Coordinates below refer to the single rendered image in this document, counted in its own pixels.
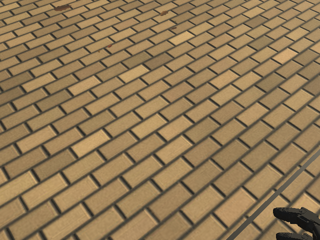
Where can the right robot hand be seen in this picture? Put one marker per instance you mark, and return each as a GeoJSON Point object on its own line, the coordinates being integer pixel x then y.
{"type": "Point", "coordinates": [304, 218]}

